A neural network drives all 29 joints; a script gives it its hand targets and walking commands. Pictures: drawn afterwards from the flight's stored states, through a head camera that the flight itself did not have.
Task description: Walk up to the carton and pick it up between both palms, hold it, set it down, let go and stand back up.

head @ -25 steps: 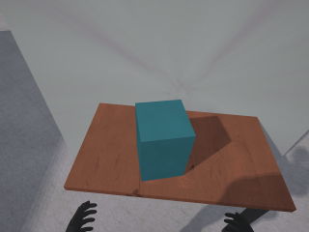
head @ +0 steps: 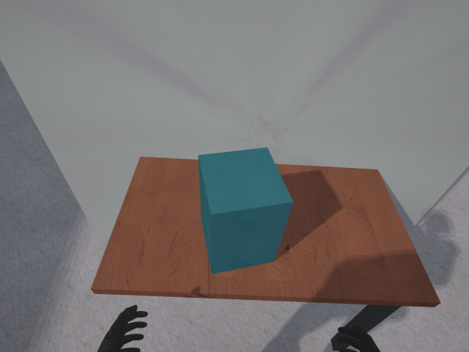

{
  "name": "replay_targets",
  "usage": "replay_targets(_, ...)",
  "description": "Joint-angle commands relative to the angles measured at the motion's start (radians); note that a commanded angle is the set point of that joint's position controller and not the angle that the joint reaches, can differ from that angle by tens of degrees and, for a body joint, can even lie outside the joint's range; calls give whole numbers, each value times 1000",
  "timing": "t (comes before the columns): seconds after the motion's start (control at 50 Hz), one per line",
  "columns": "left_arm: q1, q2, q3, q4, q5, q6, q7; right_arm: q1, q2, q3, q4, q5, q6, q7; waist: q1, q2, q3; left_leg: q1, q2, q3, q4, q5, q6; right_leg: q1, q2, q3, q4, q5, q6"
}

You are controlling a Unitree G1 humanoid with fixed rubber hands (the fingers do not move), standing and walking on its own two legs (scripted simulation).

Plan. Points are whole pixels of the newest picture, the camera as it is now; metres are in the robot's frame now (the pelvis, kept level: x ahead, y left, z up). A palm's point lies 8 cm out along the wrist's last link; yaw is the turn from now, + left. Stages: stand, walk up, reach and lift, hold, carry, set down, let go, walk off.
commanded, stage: let go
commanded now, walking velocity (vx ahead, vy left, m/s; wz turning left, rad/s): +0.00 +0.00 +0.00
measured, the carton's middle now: (238, 212) +0.46 +0.02 -0.07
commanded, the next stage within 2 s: stand in 0.04 s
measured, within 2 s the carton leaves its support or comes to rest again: neither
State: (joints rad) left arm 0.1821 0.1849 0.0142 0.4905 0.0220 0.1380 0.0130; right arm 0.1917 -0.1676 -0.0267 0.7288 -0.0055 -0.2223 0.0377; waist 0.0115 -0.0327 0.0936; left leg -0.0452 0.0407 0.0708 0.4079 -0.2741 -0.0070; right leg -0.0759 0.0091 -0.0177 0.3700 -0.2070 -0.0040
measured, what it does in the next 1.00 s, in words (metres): stands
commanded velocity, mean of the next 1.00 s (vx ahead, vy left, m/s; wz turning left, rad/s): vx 0.00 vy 0.00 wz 0.00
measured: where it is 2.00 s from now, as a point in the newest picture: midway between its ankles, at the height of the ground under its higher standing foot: outside the picture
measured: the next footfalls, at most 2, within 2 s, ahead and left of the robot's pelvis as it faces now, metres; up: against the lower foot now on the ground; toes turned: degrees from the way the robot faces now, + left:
none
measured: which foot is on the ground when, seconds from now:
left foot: down 0.00-1.00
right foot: down 0.00-1.00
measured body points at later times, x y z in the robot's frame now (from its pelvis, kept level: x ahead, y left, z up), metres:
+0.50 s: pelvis -0.01 +0.02 -0.01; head +0.00 +0.03 +0.44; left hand +0.12 +0.24 -0.14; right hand +0.01 -0.25 -0.14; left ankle -0.03 +0.11 -0.74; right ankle +0.00 -0.12 -0.74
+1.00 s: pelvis +0.00 +0.02 -0.01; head +0.00 +0.02 +0.44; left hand +0.10 +0.25 -0.15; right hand -0.01 -0.23 -0.15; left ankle -0.03 +0.11 -0.74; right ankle +0.00 -0.12 -0.74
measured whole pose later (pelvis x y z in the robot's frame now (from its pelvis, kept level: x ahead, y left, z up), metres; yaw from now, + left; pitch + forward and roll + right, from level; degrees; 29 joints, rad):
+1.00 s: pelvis +0.00 +0.02 -0.01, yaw -6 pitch +1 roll +0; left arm 0.24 0.19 0.03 0.94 0.02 0.00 0.02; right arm 0.38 -0.19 -0.05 0.88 -0.03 0.03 -0.02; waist -0.02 -0.01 -0.03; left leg -0.18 0.04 0.18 0.51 -0.34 0.03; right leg -0.28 0.01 0.10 0.52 -0.25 0.03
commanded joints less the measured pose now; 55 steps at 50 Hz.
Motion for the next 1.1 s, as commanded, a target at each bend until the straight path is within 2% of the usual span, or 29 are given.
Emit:
replay_targets(0.0, -82, 87, 24, -162, 4, -23, 5, -68, -124, -49, -107, -2, -34, 2, -16, 89, -113, 7, -31, -22, -43, 314, -42, 18, 33, 7, -46, 171, -31)
replay_targets(0.02, -82, 82, 24, -149, 3, -20, 4, -75, -129, -49, -99, 3, -36, 4, -7, 88, -103, 7, -29, -25, -42, 319, -43, 7, 31, 4, -42, 166, -28)
replay_targets(0.04, 50, 148, 73, -27, 35, -110, -11, 18, -202, -57, -60, -24, 147, -21, -2, 83, -131, -68, 85, -49, 48, 440, 5, -124, -86, 62, 54, 316, 8)
replay_targets(0.06, 44, 162, 74, 0, 11, -131, -13, 72, -194, -76, -71, -31, 217, -32, -25, 32, -130, -62, 87, -32, 54, 292, 8, -147, -86, 72, 56, 273, 19)
replay_targets(0.08, 25, 153, 73, 14, 4, -140, -14, 58, -191, -76, -83, -32, 241, -32, -16, 20, -118, -63, 89, -31, 58, 223, 9, -175, -78, 84, 67, 266, 23)
replay_targets(0.1, -9, 129, 61, 30, 4, -149, -19, 76, -207, -80, -82, -21, 255, -28, -32, 4, -143, -63, 89, -28, 69, 251, 11, -163, -75, 77, 89, 317, 28)
replay_targets(0.14, -39, 117, 55, 50, -3, -158, -27, 94, -186, -67, -84, -8, 264, -23, -48, -3, -188, -89, 83, -24, 76, 179, 21, -178, -63, 75, 95, 282, 30)
replay_targets(0.22, 9, 121, 52, 93, -12, -159, -21, 83, -183, -71, -84, -21, 261, -29, -16, -1, -156, -131, 96, -51, 45, 127, 53, -232, -54, 90, 121, 214, 24)
replay_targets(0.3, 4, 115, 40, 133, -3, -157, -19, 106, -189, -77, -81, -25, 255, -28, -26, 88, -121, -189, 120, -76, -2, 47, 72, -255, -42, 91, 143, 116, 22)
replay_targets(0.44, 38, 140, 39, 201, 1, -167, -11, 155, -181, -74, -60, -24, 250, -40, -19, 37, -157, -205, 101, -47, -2, -59, 76, -223, -46, 121, 125, 130, 8)
replay_targets(0.46, 41, 122, 36, 213, -3, -165, -8, 169, -167, -70, -54, -23, 246, -43, -26, 10, -140, -213, 94, -49, -7, -52, 73, -231, -54, 137, 123, 151, 6)
replay_targets(0.48, 29, 141, 37, 218, -1, -167, -8, 188, -177, -73, -45, -20, 244, -41, -28, 46, -141, -205, 80, -32, 4, -3, 64, -220, -63, 148, 117, 175, -1)
replay_targets(0.5, 35, 130, 37, 224, 0, -166, -2, 197, -164, -70, -34, -24, 240, -47, -27, -9, -152, -198, 77, -33, 18, 22, 65, -205, -65, 148, 120, 201, -4)
replay_targets(0.52, 25, 113, 30, 227, -4, -167, 2, 204, -170, -71, -28, -22, 239, -46, -32, -8, -152, -176, 75, -20, 32, 38, 63, -234, -64, 160, 115, 222, -6)
replay_targets(0.58, 53, 129, 31, 264, -5, -169, 7, 236, -172, -71, 3, -22, 246, -53, -31, -32, -99, -197, 82, -28, 10, 14, 65, -257, -58, 163, 99, 150, -3)
replay_targets(0.62, 30, 130, 32, 263, -2, -167, 4, 227, -191, -74, 5, -21, 239, -51, -34, 47, -109, -175, 92, -32, -6, -8, 71, -274, -41, 149, 101, 120, -9)
replay_targets(0.7, 52, 102, 28, 296, -9, -165, 3, 265, -161, -63, 39, -21, 240, -60, -32, 68, -91, -164, 113, -43, -34, 41, 86, -275, -39, 123, 129, 120, 5)
replay_targets(0.72, 54, 106, 31, 315, -6, -161, 1, 240, -163, -63, 39, -29, 240, -61, -21, 30, -88, -166, 120, -52, -40, 35, 92, -275, -31, 118, 126, 109, 10)
replay_targets(0.74, 39, 101, 29, 313, -3, -161, 7, 251, -183, -68, 39, -28, 243, -64, -36, 19, -69, -170, 116, -38, -43, 27, 83, -288, -35, 125, 116, 115, 8)
replay_targets(0.8, 34, 93, 27, 331, -5, -159, 10, 248, -177, -66, 55, -27, 240, -61, -38, 27, -71, -160, 108, -24, -52, 7, 82, -281, -39, 145, 102, 115, 6)
replay_targets(0.82, 37, 106, 31, 335, -4, -163, 7, 238, -154, -57, 64, -28, 240, -63, -21, 48, -65, -164, 108, -32, -51, 7, 86, -279, -38, 138, 110, 115, 7)
replay_targets(0.84, 39, 120, 38, 348, -5, -158, 6, 244, -144, -51, 65, -25, 238, -60, -28, 70, -75, -147, 106, -29, -48, 25, 82, -272, -42, 139, 103, 117, 6)
replay_targets(0.86, 33, 111, 38, 351, -9, -158, 6, 236, -155, -57, 62, -22, 234, -59, -30, 28, -89, -148, 105, -30, -51, 24, 87, -259, -39, 138, 96, 124, 4)
replay_targets(0.94, 30, 118, 36, 378, -10, -158, 11, 232, -140, -52, 92, -20, 232, -62, -32, -18, -101, -118, 88, -14, -10, 64, 75, -238, -52, 146, 94, 219, -2)
replay_targets(0.96, 32, 95, 26, 390, -5, -159, 10, 237, -152, -58, 99, -16, 235, -63, -41, 15, -114, -99, 80, 0, -2, 62, 72, -246, -52, 164, 82, 207, -5)
replay_targets(0.98, 42, 94, 27, 399, -8, -157, 17, 258, -160, -58, 104, -24, 235, -65, -45, -15, -91, -94, 82, 2, -3, 57, 68, -264, -48, 162, 84, 199, -6)
replay_targets(1.02, 48, 101, 32, 411, -13, -159, 15, 266, -136, -47, 130, -17, 235, -64, -44, 40, -97, -93, 102, -12, -20, 55, 77, -255, -40, 144, 92, 170, 2)
replay_targets(1.06, 30, 117, 38, 416, -8, -157, 16, 257, -138, -46, 150, -23, 237, -69, -42, 54, -69, -120, 96, -14, -21, 81, 77, -244, -42, 141, 98, 181, 6)
replay_targets(1.08, 25, 121, 41, 419, -11, -151, 19, 246, -161, -51, 135, -22, 234, -69, -47, 14, -85, -103, 106, -6, -21, 86, 83, -251, -38, 138, 101, 208, 5)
